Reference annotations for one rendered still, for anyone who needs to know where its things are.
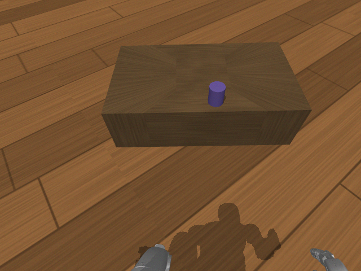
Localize right robot hand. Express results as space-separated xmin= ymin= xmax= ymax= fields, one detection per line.
xmin=310 ymin=248 xmax=348 ymax=271

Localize can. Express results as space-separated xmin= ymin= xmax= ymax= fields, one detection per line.
xmin=208 ymin=81 xmax=226 ymax=107

